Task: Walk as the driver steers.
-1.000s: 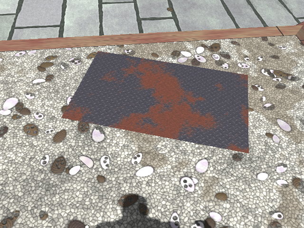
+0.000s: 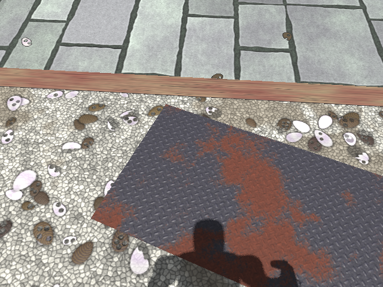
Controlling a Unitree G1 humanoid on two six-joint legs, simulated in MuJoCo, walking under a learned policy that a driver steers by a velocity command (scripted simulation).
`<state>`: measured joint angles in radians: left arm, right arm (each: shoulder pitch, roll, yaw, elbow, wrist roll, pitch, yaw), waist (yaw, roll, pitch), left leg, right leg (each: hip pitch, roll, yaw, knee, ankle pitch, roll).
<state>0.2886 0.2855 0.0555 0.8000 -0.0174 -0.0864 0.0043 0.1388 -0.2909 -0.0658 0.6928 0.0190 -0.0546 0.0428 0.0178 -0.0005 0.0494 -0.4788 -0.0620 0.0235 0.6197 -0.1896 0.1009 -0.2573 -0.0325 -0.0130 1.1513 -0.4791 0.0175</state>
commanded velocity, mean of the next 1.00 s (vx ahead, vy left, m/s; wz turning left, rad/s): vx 0.50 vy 0.00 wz -0.10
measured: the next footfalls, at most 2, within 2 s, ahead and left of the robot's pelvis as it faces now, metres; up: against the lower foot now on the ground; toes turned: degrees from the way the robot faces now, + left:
right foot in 0.42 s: +0.42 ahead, -0.11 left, +0.00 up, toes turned +8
left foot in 0.90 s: +0.68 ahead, +0.10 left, +0.00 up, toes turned -12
